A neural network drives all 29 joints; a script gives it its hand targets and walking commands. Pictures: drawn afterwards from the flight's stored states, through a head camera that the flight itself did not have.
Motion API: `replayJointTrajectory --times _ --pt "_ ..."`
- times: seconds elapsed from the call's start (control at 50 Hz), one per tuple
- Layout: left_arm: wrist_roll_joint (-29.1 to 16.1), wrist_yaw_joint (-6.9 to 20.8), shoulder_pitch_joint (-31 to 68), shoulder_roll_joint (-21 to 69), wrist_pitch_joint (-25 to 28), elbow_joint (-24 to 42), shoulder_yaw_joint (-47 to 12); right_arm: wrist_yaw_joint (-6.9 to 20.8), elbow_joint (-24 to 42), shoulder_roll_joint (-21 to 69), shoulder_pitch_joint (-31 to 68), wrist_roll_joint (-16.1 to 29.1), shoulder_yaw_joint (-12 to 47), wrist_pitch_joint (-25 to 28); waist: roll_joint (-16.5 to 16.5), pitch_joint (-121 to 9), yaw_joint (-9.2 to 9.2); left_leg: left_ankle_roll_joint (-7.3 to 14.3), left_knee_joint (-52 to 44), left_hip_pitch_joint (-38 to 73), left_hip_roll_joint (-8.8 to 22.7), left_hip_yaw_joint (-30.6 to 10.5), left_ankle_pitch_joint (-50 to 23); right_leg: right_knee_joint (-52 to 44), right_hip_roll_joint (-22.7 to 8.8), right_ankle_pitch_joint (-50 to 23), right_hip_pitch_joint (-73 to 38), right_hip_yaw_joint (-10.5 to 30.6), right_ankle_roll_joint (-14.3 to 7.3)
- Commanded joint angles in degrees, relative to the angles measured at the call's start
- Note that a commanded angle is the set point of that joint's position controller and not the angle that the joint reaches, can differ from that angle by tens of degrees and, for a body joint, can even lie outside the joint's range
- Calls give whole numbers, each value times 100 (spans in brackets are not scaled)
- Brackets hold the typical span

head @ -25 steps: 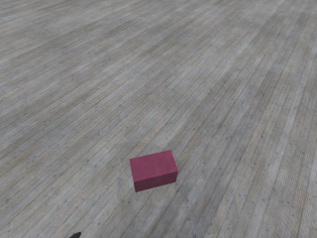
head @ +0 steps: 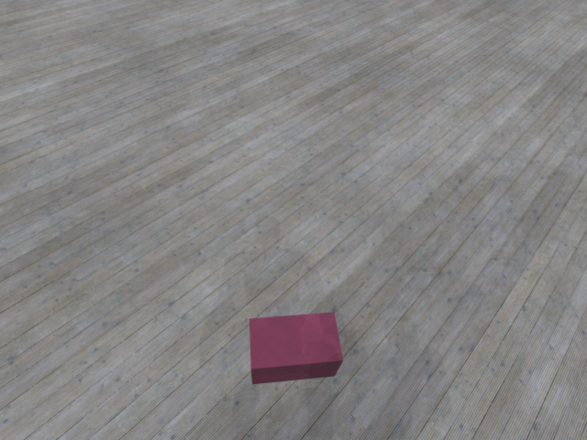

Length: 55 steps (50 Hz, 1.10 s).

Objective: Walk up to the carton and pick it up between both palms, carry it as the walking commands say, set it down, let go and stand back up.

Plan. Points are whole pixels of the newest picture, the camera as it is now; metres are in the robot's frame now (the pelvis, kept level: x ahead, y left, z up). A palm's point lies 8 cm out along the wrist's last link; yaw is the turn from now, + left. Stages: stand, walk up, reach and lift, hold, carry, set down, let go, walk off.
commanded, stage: walk up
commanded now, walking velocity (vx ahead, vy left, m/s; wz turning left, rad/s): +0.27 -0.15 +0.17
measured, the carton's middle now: (293, 348) +0.47 -0.01 -0.68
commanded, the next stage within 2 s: stand in 1.24 s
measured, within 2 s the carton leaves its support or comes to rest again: neither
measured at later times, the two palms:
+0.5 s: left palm out of the picture +0.13 +0.17 -0.11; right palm out of the picture +0.12 -0.33 -0.14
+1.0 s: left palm out of the picture +0.08 +0.19 -0.12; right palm out of the picture +0.08 -0.30 -0.13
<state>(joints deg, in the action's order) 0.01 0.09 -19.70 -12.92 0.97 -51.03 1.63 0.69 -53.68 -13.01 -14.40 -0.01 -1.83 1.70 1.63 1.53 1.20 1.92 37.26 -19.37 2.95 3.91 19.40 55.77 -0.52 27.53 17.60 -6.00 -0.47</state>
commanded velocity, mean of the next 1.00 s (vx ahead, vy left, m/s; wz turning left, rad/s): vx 0.05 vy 0.00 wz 0.07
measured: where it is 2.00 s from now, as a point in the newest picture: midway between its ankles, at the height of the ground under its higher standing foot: outside the picture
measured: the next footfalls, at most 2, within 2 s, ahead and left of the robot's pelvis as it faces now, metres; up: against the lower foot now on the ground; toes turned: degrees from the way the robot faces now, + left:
right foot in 0.26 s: +0.17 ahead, -0.18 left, +0.00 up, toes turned -4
left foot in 0.66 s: +0.08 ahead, +0.07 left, +0.00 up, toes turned +3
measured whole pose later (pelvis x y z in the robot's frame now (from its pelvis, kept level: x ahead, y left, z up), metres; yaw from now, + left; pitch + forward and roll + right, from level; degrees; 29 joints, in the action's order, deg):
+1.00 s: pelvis +0.03 -0.06 +0.01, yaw +4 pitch +1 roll +1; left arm 0.0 -0.9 -13.7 -11.4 -1.3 -51.2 1.6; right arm -0.8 -57.5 -11.9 -14.8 0.0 -2.1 -1.0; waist -0.4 1.0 -0.4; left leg 0.5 29.2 -16.6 0.8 3.9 13.2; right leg 31.2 -2.3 15.0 16.6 -5.9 -1.2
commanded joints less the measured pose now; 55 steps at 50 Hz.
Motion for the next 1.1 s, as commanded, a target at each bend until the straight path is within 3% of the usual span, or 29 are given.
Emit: replayJointTrajectory --times 0.0,0.04,0.08,0.1,0.14,0.16,0.18,0.2,0.22,0.24,0.28,0.34,0.4,0.44,0.5,0.56,0.6,0.62,0.64,0.66,0.68,0.7,0.72,0.78,0.82,0.86,0.92,0.98,1.08 --pt "124 52 270 -214 -70 189 148 -186 3 -710 -1057 -138 -171 182 -1112 -87 -384 688 -1748 1715 1586 -1852 -3459 143 -422 -358 1514 374 248" --pt "88 98 498 -140 -102 213 96 -161 -9 -839 -1004 -178 -206 145 -1438 -57 -453 639 -1813 1441 1434 -1574 -2985 -387 -321 -449 1387 152 348" --pt "71 108 823 -196 -106 248 77 -172 -68 -959 -902 -213 -225 122 -1229 72 -522 702 -1966 1313 1481 -1629 -2374 -931 -327 -605 1378 128 362" --pt "53 103 879 -248 -78 263 63 -181 -65 -1073 -803 -207 -238 119 -1534 22 -522 724 -1925 1395 1463 -1523 -2321 -1301 -371 -688 1277 153 369" --pt "29 137 969 -381 -75 223 63 -189 -12 -1169 -446 -239 -267 52 -1504 248 -431 686 -1947 1078 1416 -1533 -1857 -1957 -278 -722 925 55 332" --pt "-14 109 867 -339 -52 203 48 -210 0 -1167 -425 -254 -272 19 -1596 157 -398 580 -1656 1037 1303 -1345 -2471 -2498 -208 -1090 619 -33 306" --pt "-45 -9 620 -335 -58 42 119 -265 -44 -1143 -269 -202 -257 3 -1423 173 -202 359 -877 888 1134 -993 -4427 -3244 -47 -1691 31 -64 307" --pt "-28 -44 98 -616 63 -68 170 -286 -76 -843 -435 -161 -190 3 -1001 -656 -69 74 -80 1049 740 -569 -3923 -3571 -353 -3194 -772 205 169" --pt "22 -90 -204 -1089 193 -93 303 -272 76 -431 -476 -96 -100 30 175 -1566 84 -280 722 446 206 -236 -1697 -3269 -1658 -5277 -1832 1246 -89" --pt "33 -107 -378 -1422 182 -151 349 -290 219 -352 -377 -82 -118 -85 1003 -1386 198 -422 1448 -563 -339 -205 1599 -3254 -2724 -7643 -2184 2365 -575" --pt "22 -125 -160 -1378 156 -228 323 -264 85 -551 -467 -73 -261 -327 762 -914 30 -391 2321 -618 -198 -661 1890 -3133 -2699 -7097 -1621 2049 -935" --pt "62 -285 -14 -1244 -9 73 345 -182 170 -718 -179 -134 -342 -546 281 -463 60 -486 3021 -1247 -70 -635 1190 -3568 -2548 -5018 -1458 2025 -797" --pt "100 -265 445 -1033 -39 162 285 -124 236 -603 -149 -113 -303 -637 749 -143 -77 -511 3161 -923 -114 -564 828 -3694 -2154 -4074 -463 1437 -774" --pt "114 -255 457 -1019 -32 172 322 -117 262 -480 -147 -92 -238 -632 958 -223 -62 -497 2688 -897 -180 -462 760 -3734 -2023 -3593 -548 1336 -753" --pt "120 -275 295 -1046 -68 125 360 -106 305 -351 22 -78 -167 -613 661 -145 -1 -487 1741 -763 -169 -290 879 -3849 -2157 -3333 -585 1452 -860" --pt "182 -220 513 -1145 -151 132 428 -102 240 -322 -127 -70 -84 -557 974 -235 -88 -371 478 68 -180 -76 899 -3944 -1982 -1836 -176 1405 -775" --pt "138 -176 914 -952 -285 107 410 -75 15 -202 -636 -81 -34 -435 853 -442 -396 -242 -974 976 -306 250 -267 -3524 -1465 -908 168 786 -511" --pt "135 -169 855 -735 -332 136 315 -108 -55 -272 -734 -117 -67 -394 477 -276 -423 -77 -1364 1149 -61 -197 -199 -3237 -1103 -58 608 574 -395" --pt "127 -175 746 -325 -358 164 167 -132 -45 -622 -787 -166 -167 -356 -707 -177 -404 239 -2220 1054 936 -1799 891 -2340 -479 289 1162 116 -157" --pt "77 -146 766 -97 -450 249 128 -155 150 -966 -501 -228 -239 -332 -1681 311 -389 462 -3328 49 1770 -3026 2435 -1477 -13 175 1207 169 24" --pt "-4 -118 943 -348 -516 223 217 -177 213 -980 -107 -203 -159 -347 -1466 616 -273 433 -3461 -716 1617 -2720 2444 -1157 -57 47 547 686 -49" --pt "23 -95 722 -370 -523 125 204 -202 206 -874 105 -185 -148 -271 -1455 650 -170 497 -3351 -804 1420 -2343 2011 -913 -29 -203 292 595 27" --pt "73 -59 372 -314 -476 -60 192 -227 173 -634 148 -166 -133 -196 -1005 410 -101 580 -3209 -437 1249 -1978 1604 -877 8 -490 147 500 36" --pt "33 -110 214 -217 -303 -232 127 -259 -32 -455 -82 -107 -110 -65 -837 -321 -117 514 -2281 1038 1056 -1450 -1613 -1876 -16 -492 252 502 59" --pt "13 -147 428 -169 -162 -52 102 -280 -142 -479 -392 -115 -133 -84 -862 -658 -104 473 -1701 1617 1033 -1220 -2996 -2827 4 -545 86 351 60" --pt "2 -192 303 -199 -125 -124 147 -259 -88 -479 -369 -93 -151 -84 -578 -699 -69 387 -1550 995 962 -1230 -2308 -3534 -271 -1158 -794 335 9" --pt "81 -181 393 -512 -62 -220 176 -187 -35 -177 -127 -64 -64 -132 471 -351 -133 57 -1355 168 103 -564 -911 -3635 -1150 -2366 -1168 974 -231" --pt "122 -137 353 -341 -32 -133 110 -143 -177 -210 -359 -131 -58 -144 426 -365 -191 -29 -1408 964 31 -395 -533 -4059 -1120 -637 -374 1071 -299" --pt "91 -193 355 -322 -25 -194 151 -160 -271 -127 -314 -80 -38 -111 249 -283 -161 -96 -1452 823 169 -524 -1271 -3871 -989 -1558 -603 866 -174"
